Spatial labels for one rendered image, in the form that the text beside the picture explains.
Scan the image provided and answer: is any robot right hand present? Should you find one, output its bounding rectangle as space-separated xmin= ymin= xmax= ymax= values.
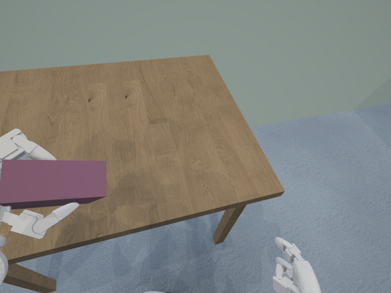
xmin=272 ymin=237 xmax=321 ymax=293

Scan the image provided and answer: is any robot left hand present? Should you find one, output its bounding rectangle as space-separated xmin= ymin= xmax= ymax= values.
xmin=0 ymin=129 xmax=79 ymax=239

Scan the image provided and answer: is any sponge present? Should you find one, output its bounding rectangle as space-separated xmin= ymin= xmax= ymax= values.
xmin=0 ymin=159 xmax=106 ymax=209

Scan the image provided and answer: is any table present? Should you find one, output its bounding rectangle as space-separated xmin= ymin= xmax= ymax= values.
xmin=0 ymin=55 xmax=285 ymax=293

